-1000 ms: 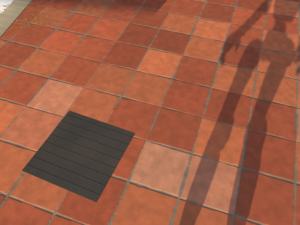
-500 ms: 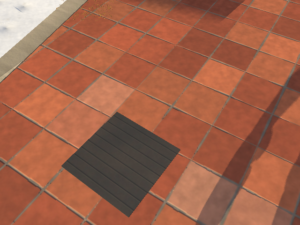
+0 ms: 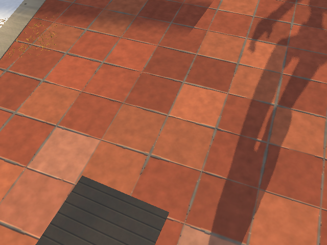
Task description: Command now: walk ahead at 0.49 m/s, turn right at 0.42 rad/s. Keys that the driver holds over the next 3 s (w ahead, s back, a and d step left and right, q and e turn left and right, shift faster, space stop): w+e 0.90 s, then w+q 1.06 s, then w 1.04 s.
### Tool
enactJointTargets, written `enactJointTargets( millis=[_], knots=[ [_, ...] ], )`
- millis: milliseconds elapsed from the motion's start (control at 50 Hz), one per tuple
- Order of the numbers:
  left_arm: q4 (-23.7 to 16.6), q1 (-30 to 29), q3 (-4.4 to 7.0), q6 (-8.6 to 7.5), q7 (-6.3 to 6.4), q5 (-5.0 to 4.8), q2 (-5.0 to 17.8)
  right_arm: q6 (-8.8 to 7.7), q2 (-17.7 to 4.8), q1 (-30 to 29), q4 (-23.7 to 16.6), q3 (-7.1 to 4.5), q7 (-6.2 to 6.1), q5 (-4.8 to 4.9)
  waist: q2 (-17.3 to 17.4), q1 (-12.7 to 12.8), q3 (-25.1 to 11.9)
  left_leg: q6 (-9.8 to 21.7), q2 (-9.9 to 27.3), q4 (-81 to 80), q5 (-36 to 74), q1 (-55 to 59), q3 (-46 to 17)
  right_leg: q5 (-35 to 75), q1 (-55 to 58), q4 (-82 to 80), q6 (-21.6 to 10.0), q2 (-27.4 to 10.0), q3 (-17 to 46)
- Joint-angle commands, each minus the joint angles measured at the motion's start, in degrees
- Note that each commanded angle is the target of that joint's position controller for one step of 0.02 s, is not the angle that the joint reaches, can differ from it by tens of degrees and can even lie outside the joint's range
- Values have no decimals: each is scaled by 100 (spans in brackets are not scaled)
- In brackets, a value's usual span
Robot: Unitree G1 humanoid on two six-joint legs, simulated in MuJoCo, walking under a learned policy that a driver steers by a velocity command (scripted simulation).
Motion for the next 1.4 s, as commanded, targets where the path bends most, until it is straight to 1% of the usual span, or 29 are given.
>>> enactJointTargets(
  millis=[20,40,60,100,140,200,320,420,460,500,520,540,560,580,600,620,640,680,740,940,1000,1040,1060,1080,1100,1140,1180,1260,1400],
  knots=[
    [236,2115,526,56,109,-84,1667,-98,-626,222,-769,-148,76,117,-1390,627,-2191,0,-475,5308,-388,-3898,-677,-313,4638,-1386,-1665,-2353,5129],
    [227,1770,514,85,100,-228,1518,-135,-842,-347,-892,-176,98,16,-537,608,-1569,91,-2,5346,129,-4488,-1375,-587,4217,-1554,-1451,-2113,4478],
    [189,1477,441,89,127,-228,1225,-206,-810,-650,-1006,-147,124,54,-183,503,-863,89,254,4946,628,-4519,-1303,-345,3352,-1700,-1258,-1988,3734],
    [215,1202,335,50,167,-226,863,-124,-707,-703,-1036,-134,114,-51,180,94,-246,-22,560,4052,811,-3952,-1297,627,2098,-1919,-871,-1449,2865],
    [221,1227,307,-45,170,-246,838,94,-594,-554,-1038,-106,142,-155,7,-56,-335,-187,602,3643,807,-3563,-1221,1138,1697,-2019,-804,-1182,2443],
    [259,1489,359,-99,177,-259,1049,215,-558,-1000,-1254,-98,178,-153,-111,14,-216,-402,630,2959,1282,-3849,-1054,1123,1542,-2204,-747,-952,2213],
    [328,2216,379,-47,211,-265,1089,223,-604,-2285,-1730,-83,222,-94,-329,525,-142,-549,470,1502,2457,-4521,-1039,1421,2354,-2020,-368,-807,2362],
    [305,2532,383,-12,289,-161,1143,129,-633,-3016,-2083,-7,261,-37,-450,748,-90,-417,173,621,2341,-4463,-1012,2168,2965,-1555,-387,-928,2679],
    [218,2334,406,-14,337,-144,1241,76,-757,-2794,-2100,-26,247,-11,-532,553,-128,-283,76,177,2137,-3831,-1104,2405,2916,-1326,-241,-1001,2836],
    [94,1947,426,-46,312,-142,1368,14,-1012,-1783,-1819,-128,157,16,-540,76,-518,-81,-212,-167,1707,-2250,-1009,3311,2516,-535,16,-820,2785],
    [76,1835,412,-91,251,-203,1345,-63,-1190,-990,-1644,-202,82,-12,-258,-356,-964,89,11,-500,1894,-1065,-1149,3167,2137,529,160,-485,2517],
    [-105,1893,289,-150,201,-273,917,-98,-1603,-55,-1622,-301,-36,-149,331,-648,-1859,360,1345,-626,643,315,-2452,1502,1401,2085,268,-162,2120],
    [-264,2594,219,-108,211,-413,531,-12,-2032,-198,-1666,-404,-41,-221,1752,-147,-2317,988,2688,-1255,410,1334,-5108,-2585,-329,3480,434,711,1454],
    [-81,2500,257,-9,274,-183,1020,60,-1539,-518,-1702,-360,3,-116,869,-17,-1721,993,2535,-1335,-137,712,-5277,-2251,-828,3997,378,114,1413],
    [-72,2083,278,25,227,-131,1054,66,-1036,-852,-1759,-242,23,-62,258,0,-974,871,2254,-1437,90,-80,-4275,-1671,-792,3914,410,-100,1329],
    [-110,1831,257,44,180,-127,945,54,-810,-1014,-1725,-181,44,-75,46,52,-586,754,1951,-1588,812,-618,-3448,-1357,-688,3696,461,-275,1252],
    [-140,1712,258,93,123,-77,889,28,-767,-977,-1661,-161,35,-72,279,92,-433,643,1725,-1691,1352,-903,-2868,-1254,-593,3532,504,-404,1196],
    [-180,1703,242,221,22,-41,802,-71,-770,-813,-1509,-160,58,-8,592,186,-368,572,1513,-1824,2276,-1171,-2149,-1150,-449,3443,569,-482,1089],
    [-390,1260,202,299,-76,-37,696,-189,-816,-621,-1382,-199,113,65,544,199,-314,655,1538,-2010,2960,-1074,-1546,-790,-890,3350,619,-584,1011],
    [-1074,-562,-30,222,-245,-14,400,-115,-964,118,-925,-236,95,47,421,-183,149,525,1474,-2095,3816,-687,-221,221,-590,597,455,-503,256],
    [-988,-324,-4,167,-118,55,515,0,-1156,319,-669,-237,84,48,511,26,-3,557,1587,-1381,5807,-223,-221,-589,142,77,173,-121,36],
    [-465,1152,108,32,-5,151,730,67,-1174,283,-588,-200,86,118,367,737,-857,425,1320,435,6175,-595,-87,-250,2110,-597,-75,48,34],
    [-250,2125,239,-10,98,280,1193,42,-903,218,-823,-108,119,161,-180,1099,-1653,334,1049,2092,4005,-1844,-90,-661,3766,-634,-328,-1198,1310],
    [-297,2114,350,7,174,205,1724,49,-262,734,-1063,14,200,276,-1470,719,-2434,109,6,4116,-788,-3859,-290,-237,5159,-1091,-978,-3064,4075],
    [-328,2099,371,30,235,-30,1585,113,-1009,114,-987,-211,100,167,-416,981,-2131,192,60,4485,-344,-4129,-1289,220,4521,-1259,-825,-2827,3844],
    [-172,1404,165,-53,221,-76,899,77,-744,-110,-1006,-181,131,200,-357,432,-725,223,471,3818,469,-4041,-1271,930,3061,-1662,-339,-2214,2162],
    [-146,1071,66,-133,232,-119,554,245,-606,199,-771,-192,186,37,-579,107,-390,113,579,3478,775,-3527,-1200,886,2261,-2042,-4,-1806,1368],
    [51,1276,114,-330,251,-160,647,407,-391,-168,-852,-233,333,10,-496,-11,-148,25,597,3331,1441,-3859,-1131,1040,2072,-2480,30,-1698,685],
    [349,1694,117,-332,311,-147,638,372,-246,-1562,-1313,-145,454,-25,-434,232,244,8,543,1594,2668,-4318,-725,1483,2420,-2534,82,-1591,-273]
  ],
)
Next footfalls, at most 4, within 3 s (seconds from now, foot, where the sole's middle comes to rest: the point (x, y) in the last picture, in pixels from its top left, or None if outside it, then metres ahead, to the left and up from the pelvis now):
0.52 left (158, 229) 0.50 0.05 -0.75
1.04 right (235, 195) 0.64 -0.27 -0.75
1.60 left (217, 130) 0.98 -0.24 -0.75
2.12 right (249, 87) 1.26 -0.45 -0.75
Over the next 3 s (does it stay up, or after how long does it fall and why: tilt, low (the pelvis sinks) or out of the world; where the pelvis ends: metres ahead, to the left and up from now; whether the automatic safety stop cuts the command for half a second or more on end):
stays up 1.55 -0.31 0.03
